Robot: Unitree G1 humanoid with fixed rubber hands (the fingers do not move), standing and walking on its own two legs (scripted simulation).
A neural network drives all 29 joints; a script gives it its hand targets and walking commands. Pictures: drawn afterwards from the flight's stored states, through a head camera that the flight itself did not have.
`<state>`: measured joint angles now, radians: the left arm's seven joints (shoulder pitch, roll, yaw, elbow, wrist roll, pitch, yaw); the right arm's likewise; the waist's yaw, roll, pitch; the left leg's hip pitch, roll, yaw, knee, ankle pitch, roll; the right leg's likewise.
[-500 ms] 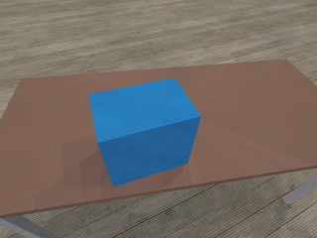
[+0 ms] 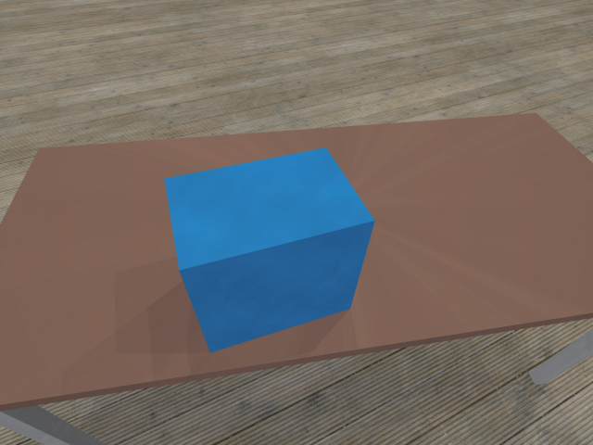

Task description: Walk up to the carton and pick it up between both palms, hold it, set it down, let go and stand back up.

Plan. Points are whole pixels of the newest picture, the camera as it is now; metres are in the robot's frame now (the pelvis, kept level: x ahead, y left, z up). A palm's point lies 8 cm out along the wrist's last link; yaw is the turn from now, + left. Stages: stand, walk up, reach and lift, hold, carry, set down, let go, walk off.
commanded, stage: stand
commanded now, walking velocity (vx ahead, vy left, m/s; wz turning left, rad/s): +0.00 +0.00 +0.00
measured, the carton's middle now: (267, 250) +0.43 +0.05 -0.01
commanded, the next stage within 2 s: none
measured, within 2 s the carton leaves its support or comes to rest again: neither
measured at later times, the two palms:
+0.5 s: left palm out of the picture -0.05 +0.20 -0.15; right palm out of the picture -0.05 -0.20 -0.15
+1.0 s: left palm out of the picture -0.05 +0.19 -0.15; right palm out of the picture -0.06 -0.20 -0.15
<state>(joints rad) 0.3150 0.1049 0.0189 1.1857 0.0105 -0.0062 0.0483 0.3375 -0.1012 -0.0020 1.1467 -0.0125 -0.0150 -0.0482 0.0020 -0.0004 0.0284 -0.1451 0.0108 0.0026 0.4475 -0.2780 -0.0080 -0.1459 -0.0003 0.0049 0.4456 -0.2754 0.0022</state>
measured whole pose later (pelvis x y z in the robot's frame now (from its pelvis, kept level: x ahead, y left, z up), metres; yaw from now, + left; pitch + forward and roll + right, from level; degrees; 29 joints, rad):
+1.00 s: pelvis -0.01 +0.00 +0.00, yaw +0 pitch -2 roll +0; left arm 0.32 0.10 0.00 1.17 0.01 -0.01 0.04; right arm 0.34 -0.10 0.00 1.16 -0.01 -0.01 -0.04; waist 0.00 0.00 0.05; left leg -0.16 0.02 -0.01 0.44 -0.25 -0.01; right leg -0.15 0.00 -0.01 0.43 -0.24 0.00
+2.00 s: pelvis -0.02 +0.00 +0.00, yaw +1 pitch -1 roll +0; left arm 0.33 0.10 0.00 1.15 0.01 -0.02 0.04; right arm 0.34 -0.10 0.00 1.16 -0.01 -0.01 -0.04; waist 0.00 0.00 0.04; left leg -0.17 0.02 -0.01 0.44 -0.24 -0.02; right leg -0.17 0.00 -0.01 0.43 -0.24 0.00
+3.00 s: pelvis -0.02 -0.01 +0.00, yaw +0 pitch -1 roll +0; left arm 0.34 0.10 0.01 1.14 0.01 -0.02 0.04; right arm 0.34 -0.10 0.00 1.15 -0.01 -0.01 -0.04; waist 0.00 0.00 0.04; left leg -0.17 0.02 -0.01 0.44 -0.24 -0.02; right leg -0.17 0.00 -0.01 0.43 -0.24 0.00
